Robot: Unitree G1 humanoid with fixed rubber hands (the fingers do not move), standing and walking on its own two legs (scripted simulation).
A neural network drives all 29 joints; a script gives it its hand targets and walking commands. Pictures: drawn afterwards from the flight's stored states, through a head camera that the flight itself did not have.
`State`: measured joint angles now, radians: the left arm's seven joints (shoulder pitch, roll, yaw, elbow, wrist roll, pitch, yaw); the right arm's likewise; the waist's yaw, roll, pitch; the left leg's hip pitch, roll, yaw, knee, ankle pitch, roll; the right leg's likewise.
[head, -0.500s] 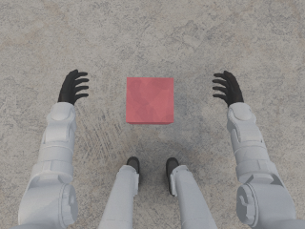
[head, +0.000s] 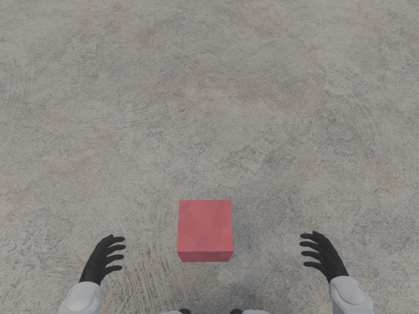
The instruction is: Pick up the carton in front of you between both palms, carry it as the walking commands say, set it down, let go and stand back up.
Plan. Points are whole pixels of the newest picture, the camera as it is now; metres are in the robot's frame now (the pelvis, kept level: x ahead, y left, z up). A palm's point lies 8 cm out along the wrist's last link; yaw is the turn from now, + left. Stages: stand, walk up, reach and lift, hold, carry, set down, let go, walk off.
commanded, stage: let go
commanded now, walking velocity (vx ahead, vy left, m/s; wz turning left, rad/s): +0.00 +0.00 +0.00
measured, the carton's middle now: (205, 232) +0.41 +0.02 -0.65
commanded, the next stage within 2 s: stand in 0.48 s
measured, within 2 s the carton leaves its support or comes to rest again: neither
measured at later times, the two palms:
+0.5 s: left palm (87, 292) +0.16 +0.23 -0.06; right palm (340, 285) +0.16 -0.23 -0.06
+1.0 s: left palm (57, 306) +0.14 +0.29 -0.09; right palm (362, 292) +0.15 -0.28 -0.08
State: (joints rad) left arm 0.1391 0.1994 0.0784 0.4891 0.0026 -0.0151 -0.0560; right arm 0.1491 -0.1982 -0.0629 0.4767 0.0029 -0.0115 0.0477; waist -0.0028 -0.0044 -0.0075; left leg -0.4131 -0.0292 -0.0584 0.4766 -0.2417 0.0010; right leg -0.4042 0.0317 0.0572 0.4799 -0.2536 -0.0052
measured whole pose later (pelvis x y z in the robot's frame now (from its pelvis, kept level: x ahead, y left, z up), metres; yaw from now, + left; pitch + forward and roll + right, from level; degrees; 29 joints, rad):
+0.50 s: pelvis +0.00 +0.00 +0.00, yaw +0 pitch -5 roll +0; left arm 0.21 0.21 0.04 0.44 0.02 0.14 -0.06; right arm 0.21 -0.21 -0.04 0.44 -0.02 0.14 0.06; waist 0.00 0.00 0.11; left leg -0.09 -0.03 -0.05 0.45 -0.28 0.01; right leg -0.07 0.03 0.05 0.45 -0.28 -0.01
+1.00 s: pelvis +0.02 +0.01 +0.00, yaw +0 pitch +0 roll +0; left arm 0.19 0.33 0.03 0.76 0.03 0.01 0.02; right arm 0.16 -0.33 -0.03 0.78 -0.04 0.01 -0.02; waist 0.00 -0.01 0.01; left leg -0.17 -0.03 -0.05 0.49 -0.31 0.01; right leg -0.15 0.02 0.04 0.47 -0.31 0.00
